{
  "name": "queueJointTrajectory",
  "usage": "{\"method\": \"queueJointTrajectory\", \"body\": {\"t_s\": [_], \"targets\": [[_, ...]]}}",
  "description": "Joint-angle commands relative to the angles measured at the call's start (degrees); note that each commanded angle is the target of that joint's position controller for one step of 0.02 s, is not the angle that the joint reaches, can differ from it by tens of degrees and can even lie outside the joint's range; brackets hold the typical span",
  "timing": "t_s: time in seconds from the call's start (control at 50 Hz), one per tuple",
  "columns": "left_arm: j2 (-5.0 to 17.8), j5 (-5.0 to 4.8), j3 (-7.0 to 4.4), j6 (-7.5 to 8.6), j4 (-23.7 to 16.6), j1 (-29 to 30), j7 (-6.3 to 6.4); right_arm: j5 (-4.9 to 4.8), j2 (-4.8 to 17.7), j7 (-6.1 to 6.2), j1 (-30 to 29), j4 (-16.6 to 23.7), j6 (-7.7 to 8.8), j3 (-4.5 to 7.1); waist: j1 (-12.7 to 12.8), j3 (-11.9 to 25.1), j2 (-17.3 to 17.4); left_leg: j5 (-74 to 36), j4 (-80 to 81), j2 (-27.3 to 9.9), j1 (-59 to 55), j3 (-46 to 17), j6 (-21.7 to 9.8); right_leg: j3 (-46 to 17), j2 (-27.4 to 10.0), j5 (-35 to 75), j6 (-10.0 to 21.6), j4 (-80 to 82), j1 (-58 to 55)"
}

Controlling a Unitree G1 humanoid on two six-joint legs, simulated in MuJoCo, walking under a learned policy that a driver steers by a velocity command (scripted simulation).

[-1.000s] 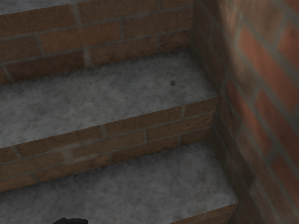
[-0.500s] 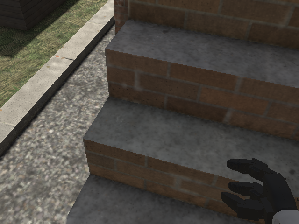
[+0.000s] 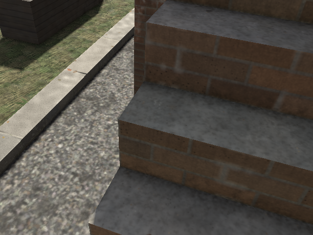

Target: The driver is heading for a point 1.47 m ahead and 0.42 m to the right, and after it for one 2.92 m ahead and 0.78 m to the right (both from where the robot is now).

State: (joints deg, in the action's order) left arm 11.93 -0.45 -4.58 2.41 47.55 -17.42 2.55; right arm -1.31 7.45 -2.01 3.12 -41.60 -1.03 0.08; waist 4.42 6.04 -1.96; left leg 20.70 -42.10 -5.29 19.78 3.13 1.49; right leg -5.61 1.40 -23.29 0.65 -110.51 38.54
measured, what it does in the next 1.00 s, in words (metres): climbs, turning right: right foot 0.22 m higher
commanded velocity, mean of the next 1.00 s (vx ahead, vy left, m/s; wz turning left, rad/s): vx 0.40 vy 0.18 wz -0.36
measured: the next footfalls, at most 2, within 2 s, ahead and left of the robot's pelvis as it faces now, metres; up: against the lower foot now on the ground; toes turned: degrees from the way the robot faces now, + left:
right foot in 0.42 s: +0.10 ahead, -0.22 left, +0.22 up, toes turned -43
left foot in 1.04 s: +0.22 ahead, -0.01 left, +0.22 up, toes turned -35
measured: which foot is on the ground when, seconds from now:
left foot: down 0.00-0.44, up 0.46-1.00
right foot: up 0.00-0.40, down 0.42-1.00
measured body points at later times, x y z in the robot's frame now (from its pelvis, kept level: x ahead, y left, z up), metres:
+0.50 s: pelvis +0.06 -0.10 +0.06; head +0.06 -0.11 +0.51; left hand +0.31 +0.04 -0.02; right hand +0.01 -0.35 -0.09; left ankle +0.00 +0.12 -0.62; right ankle +0.09 -0.20 -0.52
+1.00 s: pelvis +0.10 -0.09 +0.19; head +0.05 -0.09 +0.64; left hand +0.42 -0.05 +0.17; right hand -0.04 -0.35 +0.07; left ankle +0.17 +0.02 -0.45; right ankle +0.06 -0.20 -0.51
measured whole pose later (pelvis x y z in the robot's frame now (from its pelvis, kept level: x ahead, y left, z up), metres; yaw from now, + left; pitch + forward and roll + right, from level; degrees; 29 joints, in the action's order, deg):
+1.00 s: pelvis +0.10 -0.09 +0.19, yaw -28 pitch -3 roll +1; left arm 12.6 1.8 1.0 -1.0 34.1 -4.5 5.7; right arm 1.1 19.0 1.4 24.3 -36.6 -9.5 2.5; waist -11.1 4.5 2.2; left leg 19.8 -69.6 -1.6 30.4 1.5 3.2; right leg 10.1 -8.3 -36.7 -3.0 -50.2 21.0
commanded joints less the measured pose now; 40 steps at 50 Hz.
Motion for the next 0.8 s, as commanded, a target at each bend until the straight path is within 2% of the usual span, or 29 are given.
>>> {"method": "queueJointTrajectory", "body": {"t_s": [0.02,0.04,0.08,0.12,0.14,0.18,0.24,0.3,0.34,0.36,0.38,0.4,0.42,0.44,0.46,0.48,0.5,0.52,0.54,0.56,0.58,0.6,0.62,0.66,0.7,0.72,0.74,0.76,0.8], "targets": [[-7.13,-1.26,2.9,-0.55,-3.48,-5.04,1.35,3.5,0.05,-0.67,-11.78,2.44,3.6,-0.95,3.29,-8.44,11.41,1.9,24.9,-13.78,10.39,-14.76,-8.73,0.84,0.64,5.34,-2.55,-23.63,14.33],[-4.03,-0.42,2.33,-0.91,-1.92,-6.77,0.75,2.43,1.65,0.35,-6.1,-0.3,4.3,-0.59,2.05,-5.95,9.52,4.72,25.95,-14.62,7.88,-14.12,-10.65,1.11,0.71,6.31,-2.35,-23.87,13.77],[-3.87,-1.02,2.8,-1.34,-2.04,-4.85,1.12,1.79,5.25,1.45,-0.08,-4.98,6.06,0.14,-0.37,-5.97,9.38,8.03,28.32,-17.39,0.36,-15.06,-11.54,0.14,0.77,5.99,-1.29,-29.46,21.83],[-3.9,-1.12,3.85,-0.79,-3.99,1.8,1.56,2.4,9.05,2.56,5.15,-7.34,7.77,0.67,-3.08,-5.99,5.62,7.09,29.52,-20.07,-9.96,-14.01,-11.6,-1.48,-0.64,5.85,-1.11,-32.3,34.48],[-3.82,-1.13,4.53,-0.7,-4.53,4.62,1.32,2.68,9.34,2.8,7.04,-7.43,8.17,0.41,-4.49,-6.18,4.64,5.41,28.93,-20.79,-14.22,-12.85,-11.4,-1.94,-1.18,4.41,-1.36,-32.47,39.78],[-3.93,-1.76,5.57,-0.65,-5.07,8.14,1.0,2.83,12.6,2.8,11.25,-7.55,7.93,0.6,-6.67,-6.53,2.47,5.69,30.47,-21.65,-18.64,-10.94,-12.09,-0.8,-2.25,3.47,-2.47,-33.97,46.48],[-4.51,-1.74,6.88,-2.15,-6.65,12.28,0.54,3.45,14.23,2.61,11.21,-8.26,7.87,0.24,-6.07,-10.33,6.15,3.52,34.92,-21.83,-15.58,-5.12,-11.59,0.45,-4.65,1.91,-3.25,-37.66,49.49],[-2.73,-2.05,8.18,-3.4,-11.83,19.74,-0.2,2.31,14.41,2.58,10.77,-10.02,7.02,0.71,-5.3,-12.82,8.12,0.64,40.16,-16.43,-9.27,6.59,-8.99,4.43,-9.75,5.51,-1.39,-16.6,41.94],[-4.21,-1.0,9.67,-3.65,-13.41,21.65,-0.52,1.62,15.88,2.94,11.14,-10.78,6.43,1.43,-4.65,-10.88,8.08,-0.48,45.88,-14.79,-6.33,10.1,-9.76,8.5,-12.4,8.15,0.8,-0.73,31.29],[-3.11,-0.71,10.86,-3.32,-15.29,23.34,-1.44,0.34,17.67,2.92,9.59,-10.73,5.56,1.8,-3.47,-11.01,7.01,-4.78,50.73,-11.56,2.19,15.55,-11.34,15.18,-11.02,2.56,2.37,19.37,14.9],[-4.53,-0.42,11.27,-3.76,-14.91,20.19,-1.47,-1.06,20.64,2.97,15.69,-13.74,4.41,2.55,-2.19,-6.13,11.95,-29.69,47.15,-13.46,-0.08,14.21,-13.09,15.72,-7.08,-15.18,5.82,21.61,3.54],[-1.48,0.91,10.12,-4.24,-13.32,12.57,-1.42,-2.05,23.0,3.56,17.45,-13.81,2.59,3.2,0.97,-0.67,12.51,-52.8,36.82,-13.15,-10.96,14.6,-12.57,15.52,-3.76,-24.58,6.76,27.61,-0.26],[2.37,1.74,7.08,-3.56,-8.4,0.04,-2.16,-1.92,21.69,3.81,25.56,-15.89,1.66,3.36,2.89,8.44,13.3,-75.97,22.97,-13.49,-18.34,13.89,-13.48,14.07,4.58,-28.7,8.82,35.36,-12.68],[9.44,2.41,3.29,-4.33,-6.54,-5.85,-2.67,-0.23,21.13,3.85,16.95,-10.88,1.05,2.92,8.68,8.96,9.17,-75.52,8.84,-12.42,-11.59,11.24,-8.96,0.27,2.32,-10.95,10.26,49.38,-21.37],[19.17,1.85,-0.34,-5.77,-3.0,-13.57,-2.05,-0.96,15.54,2.4,15.81,-7.05,0.83,1.85,7.03,15.83,-15.42,-26.19,-12.4,-0.61,3.16,10.43,-2.07,-35.68,-11.23,-16.87,16.57,77.97,-32.9],[20.74,2.68,-0.72,-4.91,-0.4,-15.9,-0.81,-1.25,13.32,0.08,14.17,-8.93,2.03,2.14,3.95,20.24,-12.08,-12.07,-36.37,5.49,8.42,-5.48,1.71,-57.44,-15.68,-27.96,13.32,90.74,-35.87],[17.72,3.05,0.63,-3.11,-0.63,-10.76,-0.99,-2.41,9.35,-0.8,13.14,-7.63,2.38,2.09,-0.46,14.49,-10.74,-12.81,-49.67,6.14,16.62,-10.37,2.55,-52.99,-15.07,-24.18,11.36,90.99,-31.61],[12.77,3.04,1.56,-2.48,-1.42,-5.92,-1.29,-2.0,7.28,-0.16,7.89,-4.59,1.76,1.36,-2.01,4.38,-6.09,-11.06,-56.44,6.26,23.27,-7.77,1.45,-35.89,-10.52,-20.91,12.6,82.32,-24.62],[5.72,4.28,3.36,-2.16,-2.96,2.54,-1.68,-0.62,6.71,0.43,7.08,-0.48,1.42,1.14,-5.66,0.19,-5.91,-12.89,-61.38,5.86,28.29,-4.89,1.45,-20.67,-7.42,-9.67,12.33,68.67,-19.39],[0.19,4.29,4.57,-1.53,-3.39,8.5,-1.33,1.78,5.64,0.53,7.86,1.78,1.16,0.33,-8.33,-1.82,-6.25,-12.82,-66.77,5.21,29.63,-3.64,0.75,-14.63,-5.13,-2.41,11.06,61.55,-12.96],[-2.17,4.22,5.57,-0.65,-4.38,11.36,-1.16,3.57,6.42,0.5,9.0,4.0,1.3,0.08,-10.12,-3.18,-6.57,-12.62,-75.9,6.53,30.71,-3.48,0.11,-13.57,-4.2,1.52,11.16,61.66,-9.42],[-2.55,4.27,5.81,0.1,-4.35,9.13,-0.92,3.97,6.89,0.41,10.01,5.57,1.31,-0.15,-9.59,-2.13,-3.23,-13.83,-79.28,7.35,32.18,-3.65,-0.48,-15.67,-5.47,-0.58,11.54,63.55,-10.74],[-1.32,3.03,5.77,0.93,-4.28,6.66,-0.58,4.15,7.93,0.25,10.85,6.42,0.22,-0.16,-10.24,-2.47,-0.01,-16.78,-78.14,7.92,30.3,-5.11,-0.46,-20.58,-6.9,-6.64,12.63,66.05,-7.2],[0.57,3.01,5.92,1.31,-6.81,7.99,0.61,3.27,10.01,1.4,13.58,7.68,-1.42,0.31,-12.75,-5.09,2.65,-19.18,-77.47,8.04,29.49,-6.26,0.85,-19.01,-8.13,-10.45,13.02,66.57,-1.91],[1.16,3.62,6.15,0.87,-10.45,10.79,1.9,4.16,9.39,2.24,14.75,9.1,-2.98,-0.01,-14.56,-5.91,2.06,-17.89,-74.52,7.62,30.38,-6.74,2.36,-13.49,-8.29,-8.18,11.56,67.42,0.67],[2.04,4.63,6.02,0.62,-11.31,9.75,2.16,4.21,9.0,2.44,14.32,9.75,-3.67,0.09,-14.34,-3.53,0.96,-18.33,-74.2,8.93,30.03,-5.08,3.28,-11.73,-8.23,-5.81,11.28,68.33,-1.1],[2.23,5.03,5.98,0.45,-12.08,9.0,2.4,3.8,9.52,2.71,13.62,10.47,-4.25,0.36,-13.93,-3.43,0.39,-19.43,-73.16,9.35,30.19,-5.0,4.08,-11.04,-8.42,-4.88,11.1,68.6,-1.53],[3.09,5.75,6.0,-0.11,-13.17,8.07,2.74,1.55,9.99,3.43,11.16,11.08,-4.64,0.32,-11.64,-4.75,-2.27,-16.2,-74.26,9.47,32.55,-8.78,4.65,-13.68,-11.5,-3.78,11.91,72.76,-1.79],[4.3,5.8,5.73,-0.72,-15.17,8.67,3.3,1.16,11.16,4.33,12.45,11.28,-5.74,1.19,-11.26,-3.27,-2.89,-12.02,-76.71,11.88,35.16,-7.67,6.12,-12.96,-14.98,0.16,13.41,74.75,-9.01]]}}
